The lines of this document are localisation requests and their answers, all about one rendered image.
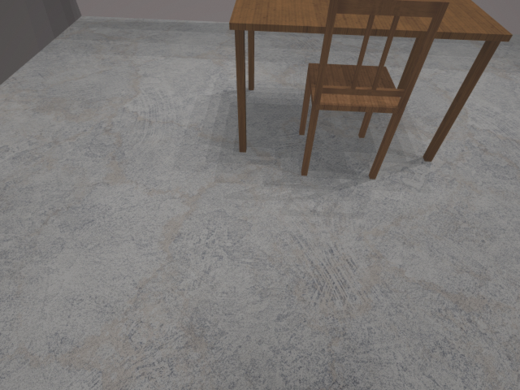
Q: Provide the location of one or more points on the table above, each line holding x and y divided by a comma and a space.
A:
463, 20

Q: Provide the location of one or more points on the chair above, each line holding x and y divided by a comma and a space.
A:
337, 87

